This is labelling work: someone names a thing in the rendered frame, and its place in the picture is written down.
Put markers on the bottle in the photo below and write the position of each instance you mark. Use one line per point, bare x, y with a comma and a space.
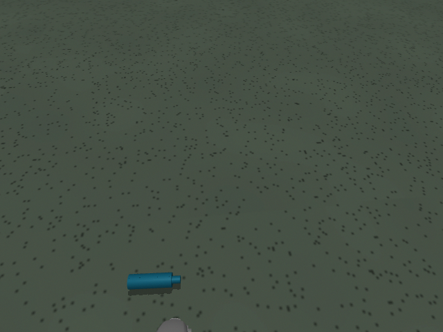
152, 280

